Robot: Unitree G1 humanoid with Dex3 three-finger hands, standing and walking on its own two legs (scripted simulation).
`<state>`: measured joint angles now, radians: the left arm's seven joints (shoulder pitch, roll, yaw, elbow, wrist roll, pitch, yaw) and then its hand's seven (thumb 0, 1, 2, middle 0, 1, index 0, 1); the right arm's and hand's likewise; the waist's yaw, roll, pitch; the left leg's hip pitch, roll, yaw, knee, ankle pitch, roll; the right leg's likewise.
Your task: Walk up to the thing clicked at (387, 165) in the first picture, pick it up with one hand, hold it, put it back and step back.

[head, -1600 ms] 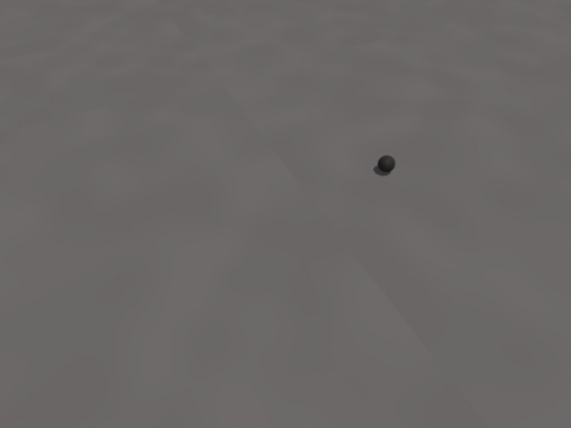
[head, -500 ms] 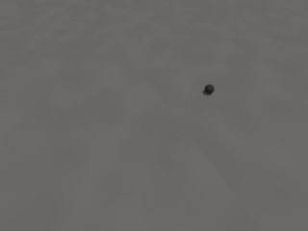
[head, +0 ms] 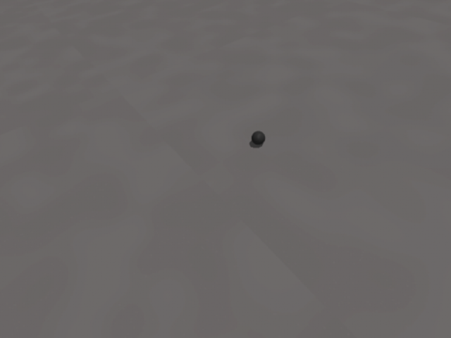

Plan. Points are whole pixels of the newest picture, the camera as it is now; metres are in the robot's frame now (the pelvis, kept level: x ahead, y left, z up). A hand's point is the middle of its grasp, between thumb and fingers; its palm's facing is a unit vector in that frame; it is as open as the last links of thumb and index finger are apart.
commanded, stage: walk up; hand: left
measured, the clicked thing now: (258, 137) +1.41 -0.01 -0.71
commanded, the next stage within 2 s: none
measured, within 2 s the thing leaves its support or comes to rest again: neither
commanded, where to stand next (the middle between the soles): +1.01 -0.15 m, yaw -12 degrees
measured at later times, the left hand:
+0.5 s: hand (139, 235) +0.37 +0.28 -0.13, palm faces -0.21 -0.91 -0.35, open 7.4 cm
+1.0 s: hand (190, 170) +0.57 +0.19 -0.11, palm faces -0.21 -0.90 -0.39, open 7.4 cm
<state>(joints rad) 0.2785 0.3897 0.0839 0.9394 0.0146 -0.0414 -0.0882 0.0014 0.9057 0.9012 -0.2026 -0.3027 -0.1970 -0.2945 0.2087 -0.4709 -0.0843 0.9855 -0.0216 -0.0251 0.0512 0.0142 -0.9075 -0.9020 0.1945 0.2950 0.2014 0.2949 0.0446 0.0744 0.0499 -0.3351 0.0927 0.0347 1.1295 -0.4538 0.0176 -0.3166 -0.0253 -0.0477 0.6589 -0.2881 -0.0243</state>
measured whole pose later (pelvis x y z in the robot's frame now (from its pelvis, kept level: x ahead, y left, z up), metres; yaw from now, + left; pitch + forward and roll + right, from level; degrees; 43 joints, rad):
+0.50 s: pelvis +0.24 +0.02 +0.02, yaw -8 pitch -2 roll +0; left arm 0.27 0.46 0.05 0.89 0.00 -0.06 -0.06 0.01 0.91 0.90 -0.20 -0.30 -0.20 -0.29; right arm 0.33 -0.39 -0.06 0.87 -0.01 -0.11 0.06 0.01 -0.90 -0.90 0.20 0.30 0.21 0.30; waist -0.04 -0.06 0.05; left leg -0.17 0.06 0.16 0.49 -0.27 0.01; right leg -0.49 -0.02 0.06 1.04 -0.31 -0.03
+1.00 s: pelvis +0.46 -0.07 +0.02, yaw -13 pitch -3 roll +0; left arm 0.30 0.38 0.03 0.87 0.00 -0.08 -0.05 0.00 0.90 0.90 -0.21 -0.30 -0.20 -0.30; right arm 0.27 -0.44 -0.06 0.86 -0.01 -0.05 0.07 0.01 -0.90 -0.90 0.20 0.30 0.21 0.30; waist 0.03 0.07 0.07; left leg -0.51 0.11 0.00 0.96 -0.29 0.01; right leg -0.21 0.02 -0.03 0.49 -0.24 -0.05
